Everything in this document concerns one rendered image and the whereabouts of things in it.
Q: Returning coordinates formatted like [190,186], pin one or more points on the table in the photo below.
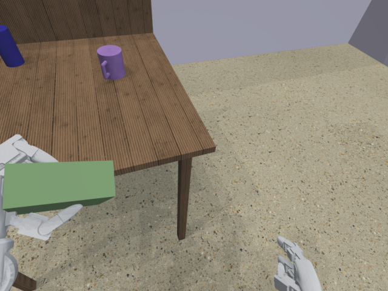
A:
[59,101]

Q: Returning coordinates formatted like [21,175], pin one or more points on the right robot hand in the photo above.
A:
[301,275]

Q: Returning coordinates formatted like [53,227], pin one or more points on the left robot hand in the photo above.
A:
[17,150]

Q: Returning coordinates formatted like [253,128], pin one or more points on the sponge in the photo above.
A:
[46,186]

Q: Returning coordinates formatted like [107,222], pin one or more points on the robot left forearm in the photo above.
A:
[8,264]

